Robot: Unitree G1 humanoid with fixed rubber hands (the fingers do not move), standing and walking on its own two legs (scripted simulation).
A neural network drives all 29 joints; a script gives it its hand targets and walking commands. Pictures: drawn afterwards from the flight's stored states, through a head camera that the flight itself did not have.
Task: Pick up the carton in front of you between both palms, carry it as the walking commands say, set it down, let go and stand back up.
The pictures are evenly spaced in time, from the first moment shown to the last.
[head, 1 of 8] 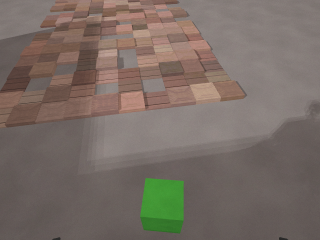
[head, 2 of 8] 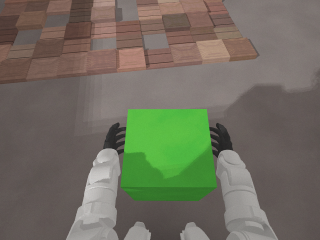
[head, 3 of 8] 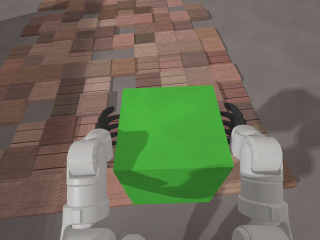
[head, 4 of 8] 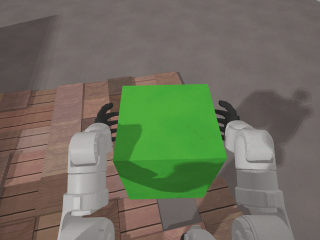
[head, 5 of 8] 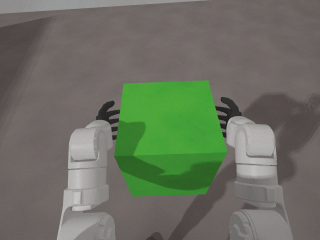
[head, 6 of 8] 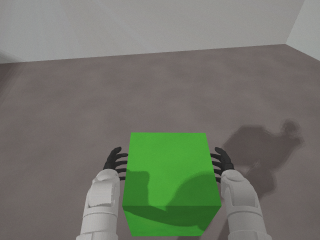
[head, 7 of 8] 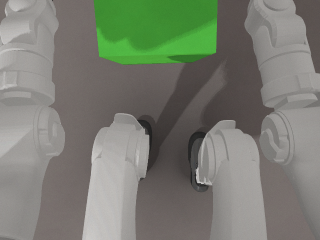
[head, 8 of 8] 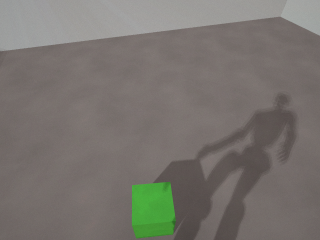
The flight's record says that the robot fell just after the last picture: no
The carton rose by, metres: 0.80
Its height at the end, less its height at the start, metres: +0.00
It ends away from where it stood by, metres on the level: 5.75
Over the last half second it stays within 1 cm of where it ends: yes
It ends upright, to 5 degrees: yes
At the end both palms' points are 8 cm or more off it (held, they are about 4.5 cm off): yes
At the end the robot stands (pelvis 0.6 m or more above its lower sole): yes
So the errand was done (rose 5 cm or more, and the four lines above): yes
